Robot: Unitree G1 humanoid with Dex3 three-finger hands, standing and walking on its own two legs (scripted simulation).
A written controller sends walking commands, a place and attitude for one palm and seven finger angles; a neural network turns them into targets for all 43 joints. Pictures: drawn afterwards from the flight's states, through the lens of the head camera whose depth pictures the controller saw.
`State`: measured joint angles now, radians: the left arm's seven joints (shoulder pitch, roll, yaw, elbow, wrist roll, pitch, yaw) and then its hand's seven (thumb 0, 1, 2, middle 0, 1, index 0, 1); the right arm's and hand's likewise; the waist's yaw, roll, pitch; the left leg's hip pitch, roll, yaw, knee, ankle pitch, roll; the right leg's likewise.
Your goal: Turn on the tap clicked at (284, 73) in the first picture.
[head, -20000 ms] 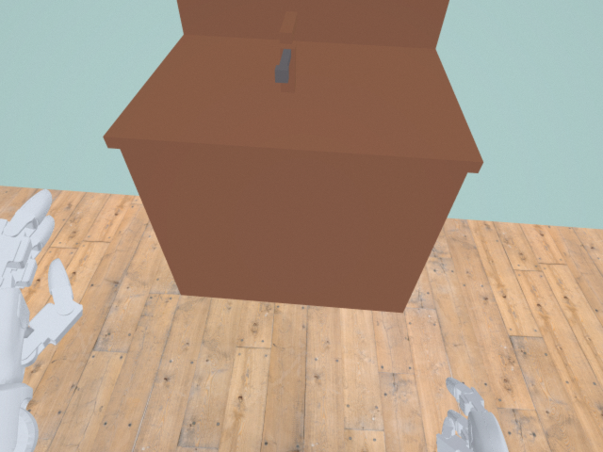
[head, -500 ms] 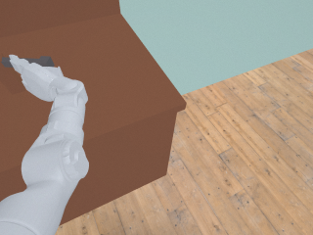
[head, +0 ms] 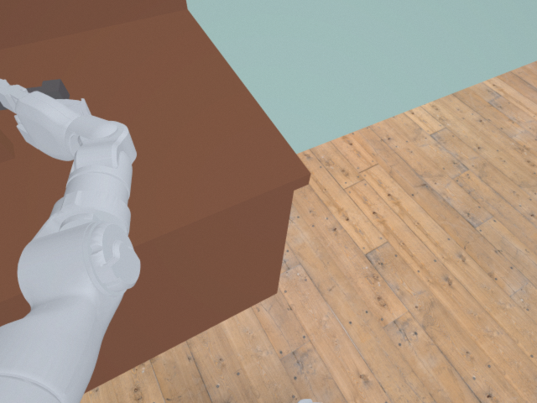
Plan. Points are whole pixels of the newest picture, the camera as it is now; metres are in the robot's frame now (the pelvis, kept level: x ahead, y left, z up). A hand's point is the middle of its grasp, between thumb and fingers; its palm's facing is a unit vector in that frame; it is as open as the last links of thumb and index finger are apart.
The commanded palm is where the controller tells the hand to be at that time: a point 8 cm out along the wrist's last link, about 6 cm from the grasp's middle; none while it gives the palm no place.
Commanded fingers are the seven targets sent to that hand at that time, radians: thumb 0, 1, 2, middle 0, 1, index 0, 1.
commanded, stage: lift the hand up off the lever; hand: left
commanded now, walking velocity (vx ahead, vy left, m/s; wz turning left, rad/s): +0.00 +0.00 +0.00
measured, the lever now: (55, 94) +0.56 +0.27 +0.14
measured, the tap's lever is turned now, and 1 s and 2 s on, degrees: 76 79 79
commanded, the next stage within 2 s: none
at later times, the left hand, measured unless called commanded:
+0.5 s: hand (72, 99) +0.52 +0.23 +0.16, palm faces +0.83 -0.54 -0.13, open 7.8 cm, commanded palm +0.46 +0.24 +0.16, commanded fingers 0.00 0.90 0.90 -0.15 -0.15 -0.15 -0.15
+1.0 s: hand (66, 100) +0.50 +0.22 +0.18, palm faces +0.83 -0.54 -0.16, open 7.8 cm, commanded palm +0.45 +0.24 +0.18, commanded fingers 0.00 0.90 0.90 -0.15 -0.15 -0.15 -0.15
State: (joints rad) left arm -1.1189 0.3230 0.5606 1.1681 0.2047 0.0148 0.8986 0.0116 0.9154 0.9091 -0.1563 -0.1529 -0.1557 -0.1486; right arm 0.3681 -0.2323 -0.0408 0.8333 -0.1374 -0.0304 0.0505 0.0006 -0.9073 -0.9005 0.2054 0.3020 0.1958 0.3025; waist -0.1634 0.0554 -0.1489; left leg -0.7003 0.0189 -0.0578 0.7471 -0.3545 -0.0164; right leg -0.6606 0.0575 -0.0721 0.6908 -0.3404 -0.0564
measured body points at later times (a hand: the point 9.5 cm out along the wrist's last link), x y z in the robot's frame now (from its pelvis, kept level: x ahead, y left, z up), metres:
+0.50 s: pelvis +0.02 +0.00 +0.01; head +0.08 -0.01 +0.45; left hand +0.47 +0.25 +0.17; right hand +0.02 -0.25 -0.13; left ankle -0.01 +0.13 -0.71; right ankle -0.01 -0.08 -0.71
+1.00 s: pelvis +0.00 +0.00 +0.01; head +0.04 -0.01 +0.46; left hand +0.45 +0.25 +0.19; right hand +0.03 -0.25 -0.13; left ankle -0.01 +0.13 -0.71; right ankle -0.01 -0.08 -0.71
